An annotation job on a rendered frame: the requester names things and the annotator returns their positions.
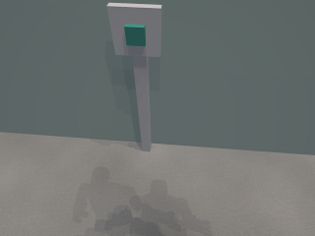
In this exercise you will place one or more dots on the button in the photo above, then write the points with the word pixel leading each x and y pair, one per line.
pixel 135 35

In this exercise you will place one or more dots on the panel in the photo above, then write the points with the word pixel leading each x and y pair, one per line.
pixel 149 15

